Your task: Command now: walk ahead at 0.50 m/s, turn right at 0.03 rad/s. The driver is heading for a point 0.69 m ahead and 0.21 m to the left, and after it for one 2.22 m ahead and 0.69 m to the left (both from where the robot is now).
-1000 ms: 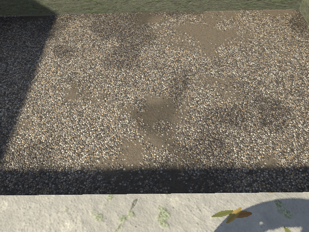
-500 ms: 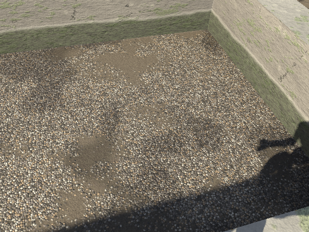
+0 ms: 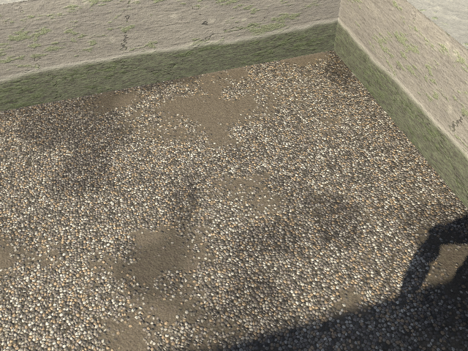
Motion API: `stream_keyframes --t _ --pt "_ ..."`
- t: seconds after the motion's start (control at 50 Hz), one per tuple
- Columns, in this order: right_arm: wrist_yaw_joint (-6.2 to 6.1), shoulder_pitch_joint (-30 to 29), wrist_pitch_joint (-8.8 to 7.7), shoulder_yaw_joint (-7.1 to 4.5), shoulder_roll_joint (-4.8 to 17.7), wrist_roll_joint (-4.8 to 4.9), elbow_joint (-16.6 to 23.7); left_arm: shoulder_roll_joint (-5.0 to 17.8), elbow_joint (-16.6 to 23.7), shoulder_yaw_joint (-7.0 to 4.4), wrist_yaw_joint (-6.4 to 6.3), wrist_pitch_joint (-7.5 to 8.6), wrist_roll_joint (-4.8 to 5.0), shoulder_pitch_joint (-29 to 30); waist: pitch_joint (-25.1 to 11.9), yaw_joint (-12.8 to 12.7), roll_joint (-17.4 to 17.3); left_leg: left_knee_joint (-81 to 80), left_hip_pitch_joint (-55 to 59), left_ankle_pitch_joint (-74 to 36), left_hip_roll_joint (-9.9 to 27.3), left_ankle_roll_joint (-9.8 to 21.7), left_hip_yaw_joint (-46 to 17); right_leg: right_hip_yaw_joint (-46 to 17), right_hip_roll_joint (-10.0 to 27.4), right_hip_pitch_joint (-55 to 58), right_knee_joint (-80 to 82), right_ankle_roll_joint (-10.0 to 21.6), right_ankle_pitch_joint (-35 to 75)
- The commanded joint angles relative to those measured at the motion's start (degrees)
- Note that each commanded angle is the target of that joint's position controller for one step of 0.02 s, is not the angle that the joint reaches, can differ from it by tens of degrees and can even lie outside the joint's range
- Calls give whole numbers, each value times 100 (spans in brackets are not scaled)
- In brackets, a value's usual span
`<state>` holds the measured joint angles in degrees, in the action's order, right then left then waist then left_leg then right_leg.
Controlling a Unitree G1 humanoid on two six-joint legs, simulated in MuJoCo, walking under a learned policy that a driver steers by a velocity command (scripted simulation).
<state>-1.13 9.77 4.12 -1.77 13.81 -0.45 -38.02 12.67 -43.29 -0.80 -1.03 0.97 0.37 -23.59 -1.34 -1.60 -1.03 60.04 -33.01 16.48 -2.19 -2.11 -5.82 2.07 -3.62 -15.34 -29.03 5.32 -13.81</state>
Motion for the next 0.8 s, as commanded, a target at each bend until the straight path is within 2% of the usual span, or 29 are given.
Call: stream_keyframes --t 0.02,0.04,0.06,0.08,0.12,0.14,0.16,0.18,0.2,0.22,0.24,0.26,0.28,0.3,0.32,0.36,0.4,0.42,0.5,0.54,0.56,0.58,0.6,0.62,0.64,0.66,0.68,0.7,0.8 --pt "39 -110 36 -15 250 6 351 820 465 -211 20 68 -20 153 -10 142 701 -573 170 9 133 52 328 -1446 1377 108 909 608 1363" --pt "66 -281 32 21 227 -12 400 834 476 -207 0 55 -17 151 -16 43 639 -654 272 130 114 83 398 -1562 1416 82 961 594 1219" --pt "81 -410 17 47 191 15 472 881 493 -223 -14 28 -32 170 37 4 661 -833 285 258 164 108 449 -1620 1439 112 971 615 957" --pt "102 -481 -19 55 219 -15 499 863 562 -219 -29 30 -34 418 245 94 510 -1340 665 94 165 133 583 -1316 1344 -256 858 533 1585" --pt "119 -280 -54 87 192 -26 440 961 534 -233 -57 16 -55 315 -39 -51 772 -1629 1227 550 3 227 828 -1365 1324 -116 639 547 1761" --pt "124 -101 -74 103 154 -16 414 945 548 -230 -86 -19 -41 386 -93 19 709 -1996 1483 517 -3 309 843 -1426 1344 -113 478 517 1636" --pt "128 239 -109 129 58 -16 321 913 581 -218 -118 -66 7 567 -117 213 581 -2636 2042 151 -7 423 846 -1419 1297 -344 219 405 1446" --pt "120 584 -148 128 41 -67 236 799 661 -169 -158 -126 35 744 -174 378 378 -3222 2720 -79 105 557 510 -1311 1109 -660 -326 229 1361" --pt "98 1091 -206 89 338 -171 239 503 824 -87 -165 -130 88 771 -582 497 -606 -3315 3643 -838 1166 834 -846 -796 637 -1335 -1868 -23 524" --pt "136 1101 -154 -107 916 -9 118 478 1070 -53 -193 -172 55 955 -202 599 -1794 -3736 3615 -1141 1898 1411 -2328 -448 -165 -2853 -2338 -246 -1622" --pt "109 1003 -113 -59 721 53 227 762 1129 -149 -324 -211 -68 1371 126 762 -1106 -3751 3263 -1972 2102 1660 -2416 -1101 -293 -3001 -2923 -444 -1793" --pt "91 726 -140 23 550 17 324 807 1109 -187 -334 -200 -54 1437 103 532 -695 -3678 2914 -2329 2034 1762 -2118 -1330 -377 -2876 -3415 -586 -1602" --pt "75 450 -181 96 388 -2 406 811 1046 -200 -323 -193 -56 1365 49 316 -445 -3688 2578 -2484 1876 1641 -1752 -1425 -327 -2640 -3575 -702 -1311" --pt "60 166 -230 138 317 41 466 777 1048 -197 -292 -221 -53 1334 22 113 -453 -3786 2307 -2500 1704 1512 -1416 -1385 -202 -2425 -3481 -807 -997" --pt "80 -20 -278 170 234 46 533 681 995 -178 -283 -258 -64 1263 -99 20 -494 -3869 2095 -2656 1546 1385 -1147 -1345 -117 -2063 -3264 -899 -781" --pt "160 12 -416 198 257 51 488 546 985 -156 -240 -350 -84 1362 -258 -16 -428 -3851 1928 -3126 1397 1275 -849 -1263 -57 -1670 -3065 -935 -389" --pt "211 -43 -472 206 282 74 477 403 992 -79 -203 -425 -82 1527 -307 -61 -352 -3836 1795 -2979 1171 1058 -444 -1021 139 -1203 -2210 -902 -58" --pt "211 -22 -470 220 326 76 479 337 975 -26 -143 -447 -97 1703 -349 27 -475 -3931 1739 -2836 1083 940 -428 -788 169 -912 -1956 -862 -85" --pt "240 14 -288 166 460 24 560 300 1120 92 -67 -442 -70 2258 -172 234 -520 -4025 1727 -707 1011 1039 -595 -348 308 -366 -749 -752 -288" --pt "215 -34 -176 156 474 43 628 270 1001 128 -35 -391 -194 2034 -156 166 -326 -3852 1482 195 871 927 -666 -161 247 333 -246 -627 -128" --pt "199 -84 -148 148 463 37 653 263 946 148 -26 -378 -262 1805 -112 100 -274 -3622 1264 317 786 873 -654 -306 340 613 -309 -515 -42" --pt "232 6 -141 217 216 29 739 537 958 75 -9 -342 -163 2066 -34 288 285 -3532 1009 834 387 694 -208 -641 400 515 -264 -383 -240" --pt "243 -203 -137 250 160 -17 785 658 1033 53 30 -326 -56 2164 141 137 776 -3036 1035 875 98 483 354 -1138 620 161 244 -235 -698" --pt "242 -276 -138 244 138 -53 832 790 1053 38 47 -317 -17 2126 171 132 1268 -2508 1099 658 -21 339 672 -1684 929 12 688 -40 -1036" --pt "236 -273 -137 225 205 -96 837 868 1076 20 49 -321 3 2074 207 108 1369 -2280 1043 552 -44 258 777 -2140 1190 -14 912 135 -1099" --pt "240 -266 -145 209 240 -108 837 855 1101 21 31 -319 18 2089 163 137 1254 -2330 1109 478 -17 235 781 -2277 1240 -9 950 191 -1019" --pt "225 -158 -182 262 149 -146 837 749 1118 69 15 -336 -26 2072 159 124 1212 -2518 1339 448 37 250 742 -2201 1169 -127 909 198 -512" --pt "217 -56 -220 278 84 -143 803 713 1126 83 1 -336 -35 2166 5 227 1103 -2629 1584 429 58 270 740 -2048 1085 -93 831 151 -294" --pt "187 -143 -220 322 15 -127 732 550 1125 146 37 -330 -28 2125 -365 221 414 -2875 2319 312 162 305 632 -1492 746 15 535 -50 118"
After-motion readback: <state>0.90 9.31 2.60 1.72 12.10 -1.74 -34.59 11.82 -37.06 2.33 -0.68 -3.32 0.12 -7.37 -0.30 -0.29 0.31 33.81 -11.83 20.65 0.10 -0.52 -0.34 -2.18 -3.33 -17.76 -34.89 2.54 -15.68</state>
